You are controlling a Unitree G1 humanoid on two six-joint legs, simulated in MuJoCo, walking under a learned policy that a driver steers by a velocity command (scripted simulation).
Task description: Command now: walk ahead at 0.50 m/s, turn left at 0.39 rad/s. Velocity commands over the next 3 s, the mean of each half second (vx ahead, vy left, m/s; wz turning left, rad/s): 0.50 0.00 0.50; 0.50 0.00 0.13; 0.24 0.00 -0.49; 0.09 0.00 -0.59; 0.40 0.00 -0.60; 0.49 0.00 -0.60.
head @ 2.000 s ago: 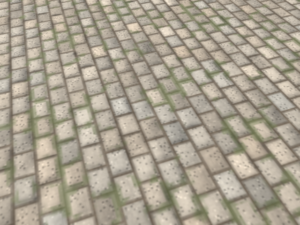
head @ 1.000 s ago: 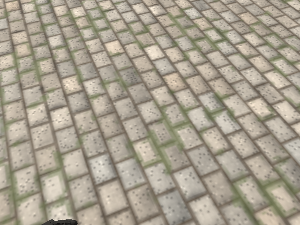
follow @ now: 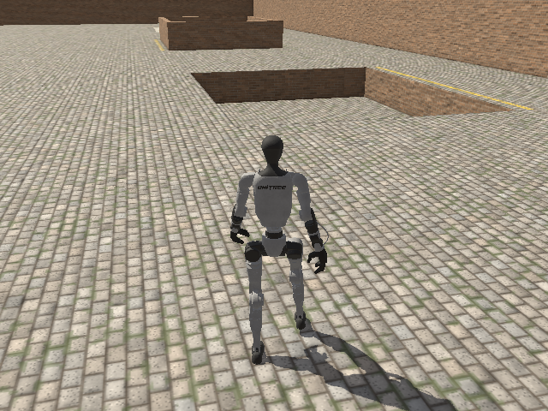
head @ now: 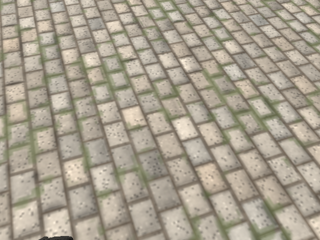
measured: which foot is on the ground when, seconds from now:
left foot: down 0.00-0.10, up 0.12-0.60, down 0.62-1.00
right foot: up 0.00-0.08, down 0.10-0.62, up 0.64-1.00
